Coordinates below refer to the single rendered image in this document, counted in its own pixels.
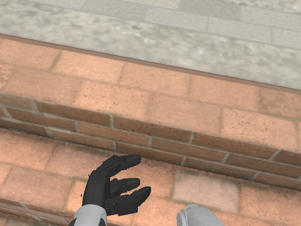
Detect stairs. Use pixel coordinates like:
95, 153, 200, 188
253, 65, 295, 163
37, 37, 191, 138
0, 92, 301, 226

